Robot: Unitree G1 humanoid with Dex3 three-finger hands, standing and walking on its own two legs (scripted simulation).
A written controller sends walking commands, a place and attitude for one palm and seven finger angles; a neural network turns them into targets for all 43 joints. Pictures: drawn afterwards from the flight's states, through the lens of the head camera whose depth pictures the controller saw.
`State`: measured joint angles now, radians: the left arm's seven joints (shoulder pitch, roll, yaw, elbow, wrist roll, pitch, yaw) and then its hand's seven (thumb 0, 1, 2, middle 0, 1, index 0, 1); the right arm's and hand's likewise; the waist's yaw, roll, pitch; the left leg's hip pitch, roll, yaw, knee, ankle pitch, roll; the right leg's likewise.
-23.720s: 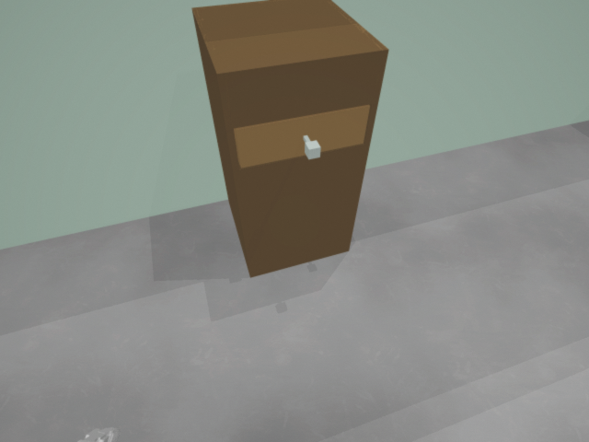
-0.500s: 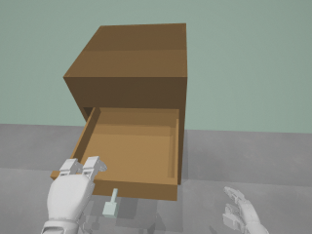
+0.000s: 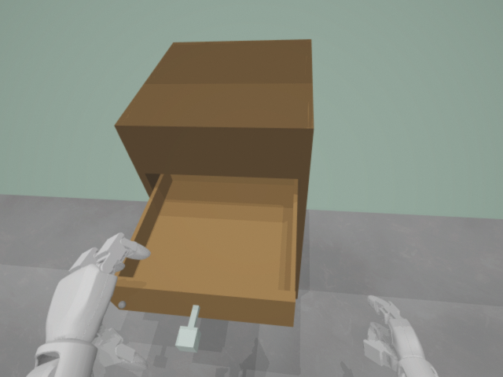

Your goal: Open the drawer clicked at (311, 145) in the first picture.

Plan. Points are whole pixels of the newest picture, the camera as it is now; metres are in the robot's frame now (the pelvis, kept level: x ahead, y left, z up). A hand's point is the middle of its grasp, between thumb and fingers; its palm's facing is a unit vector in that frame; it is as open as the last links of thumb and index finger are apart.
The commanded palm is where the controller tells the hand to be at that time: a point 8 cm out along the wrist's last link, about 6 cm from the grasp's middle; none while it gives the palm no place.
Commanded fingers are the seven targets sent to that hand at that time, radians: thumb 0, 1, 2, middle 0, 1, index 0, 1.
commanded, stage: draw the hand back to the body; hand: left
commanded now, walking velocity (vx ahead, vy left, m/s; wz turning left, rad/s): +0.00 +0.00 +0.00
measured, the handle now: (191, 328) +0.22 +0.17 -0.13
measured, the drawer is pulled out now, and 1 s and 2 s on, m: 0.30 0.30 0.30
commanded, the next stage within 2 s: step back with the hand held close in 0.94 s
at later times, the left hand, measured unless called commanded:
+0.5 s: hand (88, 272) +0.19 +0.23 +0.15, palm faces +0.38 -0.84 -0.40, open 10.8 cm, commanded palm +0.14 +0.27 +0.17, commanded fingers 0.00 0.51 0.74 -0.23 -0.55 -0.23 -0.55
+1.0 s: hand (72, 271) +0.19 +0.24 +0.16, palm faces +0.44 -0.81 -0.40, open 7.5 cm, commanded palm +0.13 +0.28 +0.18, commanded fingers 0.00 0.90 0.90 -0.20 -0.30 -0.20 -0.30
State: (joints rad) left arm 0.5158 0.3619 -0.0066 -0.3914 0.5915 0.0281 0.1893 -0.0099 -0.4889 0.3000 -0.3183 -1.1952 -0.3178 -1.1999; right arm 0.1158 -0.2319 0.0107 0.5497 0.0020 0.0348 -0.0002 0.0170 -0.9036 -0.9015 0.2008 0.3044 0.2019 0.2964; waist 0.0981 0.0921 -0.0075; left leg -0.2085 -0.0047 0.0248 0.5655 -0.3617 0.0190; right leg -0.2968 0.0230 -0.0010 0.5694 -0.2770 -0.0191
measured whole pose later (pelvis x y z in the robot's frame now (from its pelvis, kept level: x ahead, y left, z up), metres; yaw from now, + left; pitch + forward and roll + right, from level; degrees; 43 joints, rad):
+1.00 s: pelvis +0.02 -0.01 +0.01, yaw +3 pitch -2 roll -1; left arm 0.56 0.32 0.28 -0.49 -0.06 -0.12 0.12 0.01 0.86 0.88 -0.21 -0.32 -0.21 -0.32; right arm 0.18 -0.20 0.02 0.63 0.01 -0.15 -0.08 0.02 -0.90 -0.90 0.20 0.30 0.20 0.30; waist 0.06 0.07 0.01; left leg -0.09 0.00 -0.03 0.45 -0.32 0.01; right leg -0.16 0.02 -0.05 0.44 -0.25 -0.03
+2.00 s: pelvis -0.10 -0.02 -0.01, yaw +5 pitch +1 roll +0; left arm 0.63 0.41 0.42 -0.61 -0.04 -0.24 0.17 0.01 0.89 0.90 -0.21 -0.30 -0.21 -0.30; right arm 0.20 -0.20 -0.01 0.57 0.01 -0.11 -0.07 0.02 -0.90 -0.90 0.20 0.30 0.20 0.30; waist 0.00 -0.03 0.03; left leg -0.39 0.03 0.00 0.64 -0.27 -0.02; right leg -0.43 0.01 -0.02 0.63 -0.22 -0.02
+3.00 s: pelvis -0.26 -0.06 +0.01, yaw +3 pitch +0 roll -1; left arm 0.66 0.36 0.36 -0.57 -0.03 -0.24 0.16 0.01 0.89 0.90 -0.21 -0.30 -0.21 -0.30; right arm 0.24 -0.18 0.02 0.63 0.01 -0.13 -0.06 0.02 -0.90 -0.90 0.20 0.30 0.20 0.30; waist 0.00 -0.02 -0.01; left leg -0.23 0.02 0.04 0.53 -0.30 0.02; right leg -0.28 0.00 -0.05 0.48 -0.20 -0.01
